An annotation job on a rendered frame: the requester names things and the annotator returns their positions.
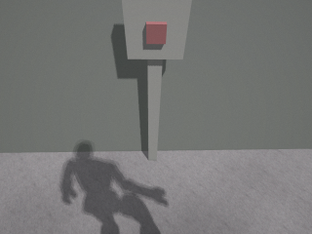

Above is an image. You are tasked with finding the panel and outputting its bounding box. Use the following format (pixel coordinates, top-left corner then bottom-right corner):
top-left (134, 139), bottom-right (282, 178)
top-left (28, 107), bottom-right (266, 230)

top-left (122, 0), bottom-right (192, 161)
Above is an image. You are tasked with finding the button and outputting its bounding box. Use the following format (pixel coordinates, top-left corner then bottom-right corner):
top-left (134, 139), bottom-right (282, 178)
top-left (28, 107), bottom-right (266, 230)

top-left (146, 21), bottom-right (167, 45)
